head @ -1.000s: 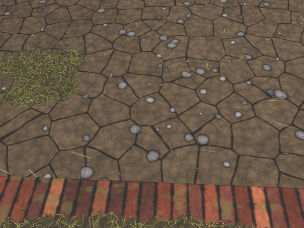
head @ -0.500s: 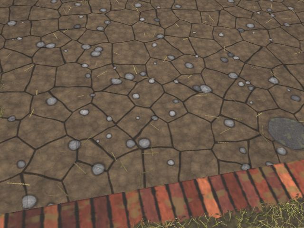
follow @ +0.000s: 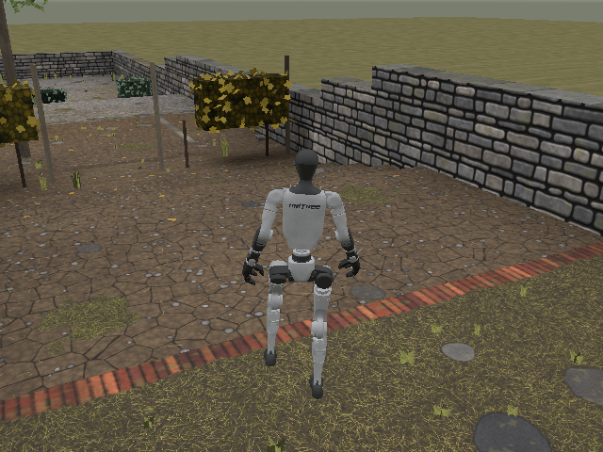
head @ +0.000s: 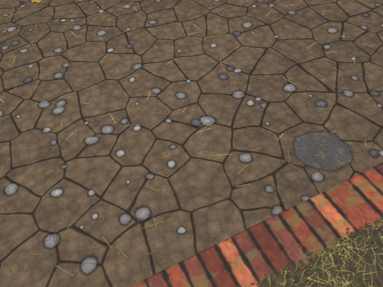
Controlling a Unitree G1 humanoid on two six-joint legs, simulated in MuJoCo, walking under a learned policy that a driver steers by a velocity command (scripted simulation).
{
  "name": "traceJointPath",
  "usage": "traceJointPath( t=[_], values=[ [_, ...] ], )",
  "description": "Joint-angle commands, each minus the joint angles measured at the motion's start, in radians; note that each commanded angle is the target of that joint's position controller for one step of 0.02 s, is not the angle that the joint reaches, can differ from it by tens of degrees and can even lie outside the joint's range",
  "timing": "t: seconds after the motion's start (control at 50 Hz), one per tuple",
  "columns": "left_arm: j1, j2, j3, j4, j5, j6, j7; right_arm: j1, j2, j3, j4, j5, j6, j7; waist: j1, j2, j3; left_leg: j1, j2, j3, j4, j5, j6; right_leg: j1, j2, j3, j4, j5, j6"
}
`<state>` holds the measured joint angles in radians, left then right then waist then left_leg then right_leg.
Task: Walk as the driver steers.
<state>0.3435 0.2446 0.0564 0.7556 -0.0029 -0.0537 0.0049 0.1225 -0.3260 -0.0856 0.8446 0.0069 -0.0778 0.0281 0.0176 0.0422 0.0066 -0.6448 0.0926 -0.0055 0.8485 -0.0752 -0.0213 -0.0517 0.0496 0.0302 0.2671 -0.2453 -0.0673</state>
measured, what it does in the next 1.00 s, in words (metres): walks ahead, turning left: left foot, then right foot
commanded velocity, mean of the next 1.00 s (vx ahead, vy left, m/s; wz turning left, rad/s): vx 0.47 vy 0.00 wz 0.44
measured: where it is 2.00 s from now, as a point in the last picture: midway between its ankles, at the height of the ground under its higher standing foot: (93, 165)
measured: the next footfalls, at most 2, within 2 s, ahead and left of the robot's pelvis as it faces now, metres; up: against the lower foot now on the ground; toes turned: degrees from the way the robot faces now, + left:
left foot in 0.26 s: +0.32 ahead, +0.15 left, +0.00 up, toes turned +8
right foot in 0.74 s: +0.64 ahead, +0.00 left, +0.00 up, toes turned +26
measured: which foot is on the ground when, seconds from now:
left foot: up 0.00-0.24, down 0.26-0.76, up 0.78-1.00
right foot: down 0.00-0.26, up 0.28-0.72, down 0.74-1.00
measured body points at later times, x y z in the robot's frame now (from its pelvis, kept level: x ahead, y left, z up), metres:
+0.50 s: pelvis +0.28 +0.07 -0.01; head +0.31 +0.08 +0.44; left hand +0.38 +0.37 -0.10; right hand +0.43 -0.18 -0.12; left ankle +0.28 +0.14 -0.75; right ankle +0.37 -0.09 -0.68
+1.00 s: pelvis +0.57 +0.10 -0.01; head +0.60 +0.11 +0.44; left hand +0.49 +0.38 -0.11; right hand +0.87 -0.05 -0.10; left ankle +0.56 +0.26 -0.68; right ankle +0.61 -0.01 -0.75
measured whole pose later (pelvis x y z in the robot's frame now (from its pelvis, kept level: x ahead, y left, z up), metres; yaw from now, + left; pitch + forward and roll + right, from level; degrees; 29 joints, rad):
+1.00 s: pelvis +0.57 +0.10 -0.01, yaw +31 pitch +2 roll -2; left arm 0.30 0.27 0.07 0.76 0.01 -0.11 -0.01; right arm 0.17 -0.33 -0.08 0.64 0.02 -0.02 0.02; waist 0.05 0.05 0.03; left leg -0.64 0.06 -0.04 1.00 -0.21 0.02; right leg -0.15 0.01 -0.10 0.35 -0.23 -0.03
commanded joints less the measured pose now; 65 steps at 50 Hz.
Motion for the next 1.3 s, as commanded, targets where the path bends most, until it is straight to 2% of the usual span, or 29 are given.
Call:
traceJointPath(
  t=[0.02, 0.12, 0.18, 0.22, 0.26, 0.28, 0.3, 0.32, 0.34, 0.38, 0.4, 0.46, 0.58, 0.72, 0.74, 0.76, 0.78, 0.8, 0.84, 0.92, 0.96, 1.06, 1.14, 1.2, 1.22, 1.24, 1.26, 1.28, 1.3],
  values=[
    [-0.004, 0.184, 0.047, -0.048, 0.005, -0.024, 0.009, -0.131, -0.032, 0.01, -0.085, 0.013, -0.011, 0.01, 0.038, -0.137, 0.044, -0.079, 0.0, 0.011, -0.135, 0.138, 0.0, 0.028, -0.237, 0.095, -0.135, 0.239, -0.127],
    [0.042, 0.186, 0.048, -0.005, 0.002, -0.027, 0.006, -0.208, -0.024, 0.028, -0.13, 0.023, -0.018, 0.036, 0.068, -0.112, 0.122, -0.094, -0.021, 0.024, -0.259, 0.163, 0.049, 0.082, -0.279, 0.017, -0.158, 0.238, -0.119],
    [0.044, 0.196, 0.051, 0.006, -0.004, -0.017, 0.012, -0.216, -0.028, 0.03, -0.156, 0.022, -0.025, 0.057, 0.055, -0.118, 0.111, -0.065, -0.057, 0.043, -0.301, 0.075, 0.092, 0.158, -0.304, -0.032, -0.087, 0.443, -0.098],
    [0.033, 0.222, 0.057, -0.001, 0.001, -0.008, 0.022, -0.152, -0.062, 0.014, -0.157, 0.02, -0.021, 0.057, 0.013, -0.159, 0.025, 0.066, -0.122, 0.097, -0.291, -0.004, 0.128, 0.2, -0.299, -0.069, 0.048, 0.849, -0.069],
    [0.016, 0.231, 0.053, -0.011, 0.005, 0.006, 0.034, 0.095, -0.137, -0.029, -0.11, 0.022, -0.01, 0.041, -0.122, -0.155, -0.133, 0.429, -0.186, 0.118, -0.309, 0.004, 0.186, 0.103, -0.251, -0.134, 0.406, 1.058, -0.013],
    [0.039, 0.203, 0.04, -0.04, 0.016, -0.003, 0.038, 0.253, -0.209, -0.053, -0.094, 0.017, 0.001, 0.022, -0.169, -0.047, -0.251, 0.777, -0.015, -0.16, -0.298, -0.061, 0.269, -0.199, -0.204, -0.143, 0.727, 0.772, 0.032],
    [0.145, 0.068, -0.004, -0.055, 0.027, -0.033, 0.014, 0.289, -0.248, -0.055, -0.086, 0.025, -0.004, 0.025, -0.078, 0.202, -0.391, 1.065, 0.225, -0.724, -0.413, -0.286, 0.447, -0.56, 0.014, -0.037, 1.069, -0.255, 0.09],
    [0.019, 0.158, 0.01, -0.069, -0.007, -0.067, -0.001, 0.305, -0.163, -0.033, -0.088, 0.026, -0.002, 0.021, -0.155, 0.116, -0.388, 1.083, 0.21, -0.795, -0.527, -0.358, 0.409, -0.669, -0.006, 0.11, 1.16, -0.292, 0.068],
    [-0.072, 0.185, 0.016, -0.106, -0.039, -0.087, -0.01, 0.251, -0.146, -0.028, -0.097, 0.019, -0.002, 0.014, -0.15, 0.071, -0.233, 0.961, 0.192, -0.651, -0.55, -0.312, 0.364, -0.737, -0.057, 0.103, 1.14, -0.218, 0.049],
    [-0.122, 0.181, 0.018, -0.12, -0.003, -0.102, 0.001, 0.13, -0.112, -0.017, -0.136, 0.007, -0.003, 0.008, -0.069, -0.071, -0.08, 0.65, 0.122, -0.483, -0.584, -0.128, 0.329, -0.66, -0.128, 0.079, 0.972, -0.107, 0.044],
    [-0.097, 0.183, 0.023, -0.121, 0.004, -0.092, 0.003, 0.097, -0.096, -0.009, -0.156, -0.007, -0.003, 0.004, -0.03, -0.045, -0.062, 0.553, 0.095, -0.442, -0.611, -0.07, 0.333, -0.597, -0.146, 0.083, 0.94, -0.086, 0.05],
    [-0.059, 0.156, 0.02, -0.129, 0.017, -0.057, 0.008, 0.077, -0.096, -0.011, -0.171, 0.004, -0.003, -0.007, 0.01, -0.005, -0.02, 0.392, 0.06, -0.352, -0.659, 0.012, 0.343, -0.555, -0.167, 0.053, 0.809, -0.062, 0.093],
    [-0.291, 0.101, -0.006, -0.193, 0.017, -0.069, 0.001, 0.17, -0.14, -0.026, -0.147, 0.019, 0.01, -0.034, -0.083, 0.016, -0.002, 0.28, -0.042, -0.229, -0.617, 0.015, 0.255, -0.421, -0.078, 0.0, 0.355, 0.364, 0.14],
    [-0.243, 0.185, 0.039, -0.181, -0.014, -0.1, -0.029, 0.188, -0.112, -0.029, -0.163, 0.02, 0.038, -0.043, -0.03, 0.081, -0.039, 0.53, 0.012, -0.419, -0.333, -0.003, 0.194, -0.352, -0.062, 0.069, 0.179, 0.209, 0.066],
    [-0.144, 0.208, 0.053, -0.164, -0.004, -0.107, -0.026, 0.183, -0.083, -0.02, -0.174, 0.019, 0.038, -0.036, 0.025, 0.05, -0.108, 0.493, -0.036, -0.385, -0.187, 0.026, 0.167, -0.185, -0.09, 0.07, 0.153, 0.222, 0.03],
    [-0.037, 0.297, 0.077, -0.153, 0.032, -0.113, -0.02, 0.297, -0.022, 0.001, -0.191, 0.033, 0.034, -0.026, 0.021, -0.165, -0.288, 0.21, -0.143, -0.27, 0.124, -0.094, 0.094, 0.227, -0.312, 0.34, 0.179, 0.156, -0.109],
    [0.056, 0.293, 0.09, -0.108, 0.001, -0.095, -0.025, 0.348, -0.007, 0.023, -0.199, 0.035, 0.028, -0.024, 0.036, -0.408, -0.404, -0.034, -0.175, -0.173, 0.365, -0.474, 0.065, 0.421, -0.452, 0.684, 0.098, -0.192, -0.201],
    [0.041, 0.207, 0.066, -0.126, -0.007, -0.086, -0.024, 0.266, -0.094, 0.003, -0.201, 0.043, 0.032, -0.028, 0.071, -0.274, -0.283, -0.126, -0.108, -0.178, 0.448, -0.434, 0.063, 0.342, -0.446, 0.659, 0.052, -0.318, -0.16],
    [-0.054, 0.161, 0.047, -0.13, 0.005, -0.068, -0.02, 0.106, -0.113, -0.009, -0.246, 0.017, 0.042, -0.032, 0.063, -0.095, -0.062, -0.141, -0.056, -0.13, 0.426, -0.321, 0.049, 0.105, -0.367, 0.426, 0.03, -0.087, -0.11],
    [-0.11, 0.145, 0.044, -0.095, 0.004, -0.072, -0.015, 0.067, -0.04, -0.002, -0.274, 0.026, 0.057, -0.013, 0.012, -0.161, 0.025, -0.078, -0.003, -0.074, 0.244, -0.256, 0.045, -0.059, -0.303, 0.194, -0.068, 0.093, -0.099],
    [-0.109, 0.173, 0.054, -0.076, 0.007, -0.08, -0.011, 0.051, -0.031, 0.001, -0.275, 0.014, 0.055, -0.007, 0.007, -0.136, 0.011, -0.092, 0.008, -0.072, 0.181, -0.156, 0.035, -0.04, -0.323, 0.136, -0.084, 0.173, -0.122],
    [-0.115, 0.2, 0.06, -0.037, -0.006, -0.073, -0.001, -0.056, -0.012, 0.009, -0.272, 0.015, 0.026, 0.026, 0.037, -0.122, 0.022, 0.071, -0.039, -0.001, -0.183, 0.224, 0.05, -0.076, -0.254, -0.086, -0.073, 0.215, -0.053],
    [-0.089, 0.23, 0.074, -0.011, -0.033, -0.061, 0.0, -0.12, -0.033, 0.002, -0.302, 0.019, 0.036, 0.047, 0.036, -0.096, 0.066, 0.06, -0.03, -0.013, -0.296, 0.186, 0.096, 0.048, -0.307, -0.13, -0.05, 0.229, -0.033],
    [-0.129, 0.268, 0.089, -0.012, -0.043, -0.053, -0.001, 0.009, -0.083, -0.027, -0.286, 0.012, 0.05, 0.039, -0.057, -0.102, -0.002, 0.256, -0.057, 0.014, -0.301, 0.068, 0.153, 0.052, -0.315, -0.161, 0.157, 0.534, -0.02],
    [-0.164, 0.24, 0.082, -0.019, -0.051, -0.059, -0.004, 0.16, -0.12, -0.054, -0.237, 0.007, 0.059, 0.026, -0.137, -0.057, -0.062, 0.463, -0.08, 0.026, -0.339, 0.122, 0.181, -0.04, -0.276, -0.187, 0.354, 0.574, -0.005],
    [-0.167, 0.182, 0.066, -0.032, -0.049, -0.068, -0.009, 0.271, -0.17, -0.08, -0.193, -0.001, 0.071, 0.007, -0.192, 0.106, -0.078, 0.669, -0.054, -0.03, -0.391, 0.233, 0.238, -0.236, -0.142, -0.227, 0.751, 0.188, 0.048],
    [-0.075, 0.07, 0.029, -0.086, 0.014, -0.086, -0.023, 0.255, -0.241, -0.065, -0.218, -0.016, 0.063, -0.005, -0.063, 0.361, -0.124, 0.934, 0.103, -0.314, -0.261, 0.634, 0.326, -0.606, -0.035, -0.135, 1.128, -0.39, 0.078],
    [0.036, 0.153, 0.023, -0.091, -0.002, -0.095, -0.029, 0.266, -0.239, -0.061, -0.257, -0.008, 0.044, 0.002, -0.068, 0.241, -0.336, 1.032, 0.248, -0.551, -0.365, 0.386, 0.488, -0.706, -0.039, 0.02, 1.213, -0.411, 0.086],
    [-0.061, 0.199, 0.033, -0.102, -0.041, -0.096, -0.027, 0.277, -0.178, -0.056, -0.24, 0.0, 0.033, 0.005, -0.103, 0.117, -0.281, 0.963, 0.209, -0.566, -0.474, 0.058, 0.451, -0.765, -0.08, 0.051, 1.137, -0.303, 0.074]
  ],
)
Keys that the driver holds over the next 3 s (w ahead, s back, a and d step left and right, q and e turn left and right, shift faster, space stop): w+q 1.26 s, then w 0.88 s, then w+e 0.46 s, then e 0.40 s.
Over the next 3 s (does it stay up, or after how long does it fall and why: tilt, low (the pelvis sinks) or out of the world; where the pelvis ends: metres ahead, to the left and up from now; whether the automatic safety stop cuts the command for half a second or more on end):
stays up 1.38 0.81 -0.04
